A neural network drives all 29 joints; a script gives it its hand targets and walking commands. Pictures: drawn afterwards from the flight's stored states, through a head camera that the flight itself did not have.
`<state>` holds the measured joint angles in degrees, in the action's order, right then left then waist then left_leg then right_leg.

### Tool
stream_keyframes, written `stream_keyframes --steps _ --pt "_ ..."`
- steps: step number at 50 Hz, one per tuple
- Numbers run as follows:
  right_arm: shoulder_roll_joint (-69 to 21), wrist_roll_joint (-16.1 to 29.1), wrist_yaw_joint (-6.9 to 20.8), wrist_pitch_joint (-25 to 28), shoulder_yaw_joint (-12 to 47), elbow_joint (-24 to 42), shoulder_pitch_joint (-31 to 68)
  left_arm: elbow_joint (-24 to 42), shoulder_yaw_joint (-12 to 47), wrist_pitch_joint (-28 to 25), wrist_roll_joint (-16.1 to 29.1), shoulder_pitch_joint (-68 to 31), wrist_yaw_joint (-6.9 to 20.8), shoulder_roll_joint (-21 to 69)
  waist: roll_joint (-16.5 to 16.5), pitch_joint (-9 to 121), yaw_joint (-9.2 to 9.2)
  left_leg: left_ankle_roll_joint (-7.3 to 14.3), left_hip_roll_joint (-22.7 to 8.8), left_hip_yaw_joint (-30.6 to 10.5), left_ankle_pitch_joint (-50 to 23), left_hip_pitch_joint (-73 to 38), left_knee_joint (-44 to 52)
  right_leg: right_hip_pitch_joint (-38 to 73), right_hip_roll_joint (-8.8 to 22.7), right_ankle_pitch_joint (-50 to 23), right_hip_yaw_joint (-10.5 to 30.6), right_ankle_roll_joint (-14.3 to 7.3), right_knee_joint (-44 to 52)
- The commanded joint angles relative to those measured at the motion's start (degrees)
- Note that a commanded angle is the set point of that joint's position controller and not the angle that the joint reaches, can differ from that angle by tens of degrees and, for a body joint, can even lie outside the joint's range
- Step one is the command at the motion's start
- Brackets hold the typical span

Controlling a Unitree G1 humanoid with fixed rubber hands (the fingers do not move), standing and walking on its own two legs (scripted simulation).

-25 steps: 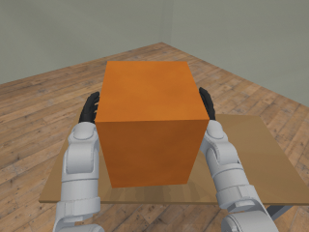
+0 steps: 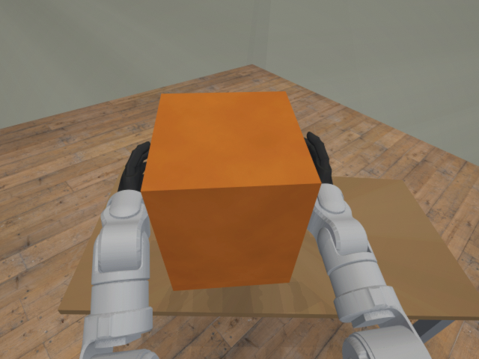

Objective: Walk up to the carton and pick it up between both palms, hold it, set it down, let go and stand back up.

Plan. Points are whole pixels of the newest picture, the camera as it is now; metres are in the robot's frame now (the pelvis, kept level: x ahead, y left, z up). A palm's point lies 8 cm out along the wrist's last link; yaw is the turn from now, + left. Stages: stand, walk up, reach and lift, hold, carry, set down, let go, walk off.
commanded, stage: hold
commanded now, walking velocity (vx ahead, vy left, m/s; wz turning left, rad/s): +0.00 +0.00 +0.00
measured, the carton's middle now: (228, 192) +0.36 +0.01 +0.14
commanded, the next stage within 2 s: none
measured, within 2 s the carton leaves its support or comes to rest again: neither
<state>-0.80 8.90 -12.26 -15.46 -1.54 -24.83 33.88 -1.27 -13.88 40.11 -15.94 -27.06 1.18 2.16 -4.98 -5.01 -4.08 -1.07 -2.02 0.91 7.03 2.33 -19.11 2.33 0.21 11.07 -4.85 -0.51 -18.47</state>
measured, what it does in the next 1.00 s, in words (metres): stands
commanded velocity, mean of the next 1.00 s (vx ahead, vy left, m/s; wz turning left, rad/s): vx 0.00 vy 0.00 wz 0.00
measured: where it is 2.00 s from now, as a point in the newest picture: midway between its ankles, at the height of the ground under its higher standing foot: outside the picture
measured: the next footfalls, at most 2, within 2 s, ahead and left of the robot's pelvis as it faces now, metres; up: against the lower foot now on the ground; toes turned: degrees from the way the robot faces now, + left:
none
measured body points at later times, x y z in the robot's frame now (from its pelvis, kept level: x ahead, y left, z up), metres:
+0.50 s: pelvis +0.00 +0.00 +0.00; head -0.04 +0.04 +0.45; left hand +0.36 +0.16 +0.16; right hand +0.37 -0.14 +0.17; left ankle +0.05 +0.13 -0.75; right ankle +0.00 -0.11 -0.75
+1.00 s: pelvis +0.00 +0.00 +0.00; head -0.03 +0.03 +0.45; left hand +0.36 +0.15 +0.15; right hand +0.37 -0.14 +0.17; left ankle +0.05 +0.13 -0.75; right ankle +0.00 -0.11 -0.75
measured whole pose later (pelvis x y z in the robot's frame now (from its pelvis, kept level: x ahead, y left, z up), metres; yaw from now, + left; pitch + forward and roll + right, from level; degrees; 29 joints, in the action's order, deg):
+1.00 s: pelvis +0.00 +0.00 +0.00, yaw +0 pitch -10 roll +0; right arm -0.9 8.4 -11.7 -15.3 -2.8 -26.9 34.6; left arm -3.4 -14.4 40.6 -17.1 -28.7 1.6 2.6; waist -5.1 -5.0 -4.2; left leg -1.0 -1.9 1.1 6.8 2.4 -18.8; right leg 1.8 0.3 11.2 -4.6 -0.6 -19.0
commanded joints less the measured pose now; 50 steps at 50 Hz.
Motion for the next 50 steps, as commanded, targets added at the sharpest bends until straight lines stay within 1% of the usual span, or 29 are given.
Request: stream_keyframes --steps 1,2,3,4,5,10,11,13,15,16,19,21,22,23,24,27,29,32,33,34,35,36,38,39,41,42,43,46,50 --pt "-27.5 3.2 6.1 2.5 22.9 17.2 39.9 7.5 28.2 -3.9 6.4 -38.7 8.2 26.9 7.1 23.8 -0.73 0.9 3.9 1.8 -8.9 -12.4 1.1 -1.8 -1.7 -12.8 -0.4 4.0 3.2" --pt "-28.2 2.8 5.8 2.1 22.6 15.1 38.0 8.2 27.9 -3.8 6.6 -39.4 8.5 26.7 6.4 21.8 -1.16 1.0 3.8 2.0 -7.4 -12.1 1.6 -1.9 -1.3 -11.2 -0.1 4.2 3.6" --pt "-28.5 3.2 6.2 3.1 23.0 17.9 39.7 10.9 29.8 -4.2 7.9 -40.8 8.2 27.5 7.4 25.7 -0.94 0.6 3.8 1.9 -9.5 -12.5 0.9 -1.2 -1.6 -12.6 -0.5 3.9 2.9" --pt "-27.8 3.6 6.6 2.9 22.5 15.9 40.1 10.3 30.1 -4.2 7.4 -41.3 7.9 28.8 8.7 24.6 -1.23 0.0 3.4 1.7 -9.2 -13.1 1.2 -2.6 -2.1 -10.6 -0.8 3.3 3.0" --pt "-28.2 3.7 6.5 3.0 22.7 17.5 40.2 10.4 29.7 -4.2 7.8 -40.3 7.8 28.1 8.0 25.5 -0.66 0.4 3.4 1.8 -9.0 -12.8 1.1 -2.1 -2.2 -10.3 -0.6 3.5 3.2" --pt "-28.5 4.4 6.2 3.3 25.3 20.6 39.5 13.3 31.5 -4.8 8.4 -40.6 7.3 28.0 7.9 28.5 -0.82 -0.2 3.6 1.5 -14.7 -14.9 -0.6 -1.2 -2.6 -16.4 -0.8 3.8 2.1" --pt "-27.0 3.9 6.5 3.1 24.2 18.0 38.7 12.8 31.8 -4.6 8.4 -40.7 7.0 27.8 8.7 26.1 -1.12 -0.8 3.4 1.1 -13.8 -14.7 -0.3 -2.7 -2.7 -14.9 -0.9 3.6 2.3" --pt "-27.7 4.6 6.2 3.1 24.5 20.3 41.4 9.5 30.3 -4.3 8.2 -39.1 7.4 26.9 6.3 24.3 -0.39 0.2 3.4 1.3 -10.1 -13.2 0.7 -2.9 -2.4 -11.1 -0.5 3.7 3.6" --pt "-27.5 4.3 6.7 3.6 24.1 19.4 42.0 10.4 30.5 -4.0 7.4 -39.5 7.1 28.1 7.5 24.8 -0.34 0.3 3.4 1.5 -9.5 -12.3 0.8 -2.7 -2.5 -10.1 -0.8 3.4 3.2" --pt "-27.0 3.3 7.0 2.9 22.2 15.8 40.9 8.4 29.2 -3.9 7.1 -40.7 7.0 28.0 8.0 21.7 -0.1 0.2 3.3 1.7 -5.8 -11.1 1.9 -4.1 -2.0 -6.1 -0.8 3.2 3.8" --pt "-27.5 3.0 7.4 3.4 23.1 17.9 41.5 9.8 29.8 -3.8 7.3 -39.3 7.3 28.3 6.1 25.0 -0.28 0.7 3.1 1.7 -8.0 -12.5 1.8 -2.6 -2.4 -9.8 -1.0 3.3 3.2" --pt "-27.9 2.4 7.3 3.0 22.2 15.6 41.2 7.9 27.8 -3.7 6.1 -40.1 7.4 27.4 6.6 23.6 0.42 1.2 3.4 2.1 -6.8 -12.3 2.0 -3.2 -2.0 -7.7 -0.7 3.1 3.8" --pt "-27.8 2.5 7.2 3.4 22.3 16.4 41.4 8.9 29.3 -4.2 7.4 -41.1 7.5 28.4 6.8 26.3 -0.56 0.6 3.1 2.0 -7.9 -13.1 1.6 -3.0 -2.1 -9.1 -0.8 3.3 3.5" --pt "-28.7 3.6 7.1 4.0 24.5 20.1 42.2 11.0 30.8 -4.5 8.5 -40.7 7.4 29.1 6.4 28.1 -0.28 0.4 3.4 1.8 -12.2 -13.3 0.4 -1.3 -2.4 -13.7 -0.8 3.6 2.6" --pt "-28.3 3.8 7.0 3.8 23.4 18.1 41.3 12.6 31.5 -5.0 8.4 -42.5 7.1 28.8 8.2 29.0 -0.97 -0.3 3.3 1.5 -13.1 -13.9 0.2 -1.3 -2.7 -12.5 -0.9 3.4 2.5" --pt "-28.1 3.6 6.8 3.5 23.6 18.1 41.7 10.7 30.2 -4.4 8.2 -41.6 6.9 28.1 7.6 27.7 -0.46 0.5 3.2 2.0 -10.5 -14.1 0.6 -2.6 -2.3 -11.6 -0.9 3.5 2.9" --pt "-27.4 2.7 7.2 3.0 21.9 14.8 41.7 6.5 27.4 -3.7 6.0 -39.6 7.1 27.0 6.3 23.3 0.48 1.5 3.2 2.0 -5.9 -11.7 2.2 -3.5 -2.3 -7.3 -0.7 3.2 3.9" --pt "-28.5 1.6 7.0 3.2 21.1 15.0 42.0 7.1 27.3 -3.6 6.2 -41.1 8.0 27.2 5.4 24.1 -0.55 1.8 3.4 2.7 -4.9 -11.3 2.4 -2.5 -1.5 -7.7 -0.7 3.5 3.8" --pt "-28.2 2.1 7.2 3.4 21.4 15.8 42.5 7.4 27.1 -3.6 6.0 -40.9 8.0 27.2 5.5 23.9 0.06 1.8 3.5 2.5 -5.9 -11.1 2.3 -2.4 -1.7 -7.9 -0.7 3.5 3.9" --pt "-27.5 1.2 7.4 3.1 20.2 11.9 41.0 7.3 28.3 -4.0 6.8 -42.8 7.8 27.7 6.7 22.5 -0.85 0.9 3.3 2.4 -4.3 -11.1 2.5 -3.6 -1.7 -6.1 -0.8 3.3 3.9" --pt "-29.8 2.9 7.3 4.1 22.6 17.9 41.8 10.9 29.9 -4.7 8.3 -42.7 7.7 29.1 6.7 29.2 -0.61 0.8 3.2 2.2 -10.1 -13.7 0.9 -1.1 -2.2 -11.6 -0.7 3.3 2.9" --pt "-29.8 2.8 7.0 4.2 22.9 18.3 42.3 12.2 31.6 -5.6 9.6 -45.1 7.5 28.8 7.0 30.6 -1.83 0.3 3.5 1.9 -10.9 -14.1 0.5 -1.5 -2.2 -12.5 -0.8 3.5 2.8" --pt "-28.8 3.4 6.5 3.9 22.8 18.1 42.7 9.8 31.5 -5.0 8.4 -43.1 7.0 28.0 9.2 27.9 -1.23 0.3 3.8 1.7 -10.8 -13.7 0.1 -2.7 -2.0 -13.1 -0.6 3.5 3.2" --pt "-28.5 2.9 6.7 3.8 22.2 17.4 43.2 8.3 30.2 -4.5 7.3 -41.9 7.1 28.1 8.8 26.1 -0.51 0.5 3.6 1.8 -9.3 -12.6 0.4 -2.5 -2.0 -11.1 -0.7 3.4 3.3" --pt "-27.7 2.2 6.7 3.3 22.0 16.9 40.6 8.5 30.6 -4.2 7.3 -41.6 7.4 27.5 8.4 25.1 -1.57 0.5 3.4 1.7 -8.0 -12.8 0.9 -2.7 -1.8 -10.7 -0.5 3.4 3.3" --pt "-27.5 2.4 7.0 2.9 21.3 14.6 42.7 5.7 27.8 -3.8 6.0 -40.6 7.5 27.4 7.0 22.2 -0.18 1.2 3.4 2.0 -5.7 -11.5 2.2 -3.4 -2.1 -6.9 -0.7 3.3 4.1" --pt "-27.0 1.8 7.2 2.4 20.5 11.2 41.1 4.4 26.1 -3.6 5.0 -41.0 7.6 26.5 6.4 20.0 -0.13 1.7 3.3 2.1 -2.6 -10.0 3.0 -3.8 -1.8 -5.0 -0.7 3.5 3.9" --pt "-28.8 1.7 7.1 3.0 21.6 14.1 42.5 7.1 27.3 -4.1 6.3 -42.5 8.2 27.2 5.3 22.5 -0.69 1.8 3.8 2.2 -4.2 -9.2 2.5 -1.5 -1.4 -7.1 -0.4 4.0 3.5" --pt "-29.6 4.9 6.6 4.3 24.6 20.0 43.1 10.5 30.3 -4.8 7.6 -41.6 7.3 29.1 8.3 29.7 -0.33 0.2 3.8 1.7 -14.8 -15.3 -0.3 -1.4 -2.6 -15.7 -0.8 3.8 2.3"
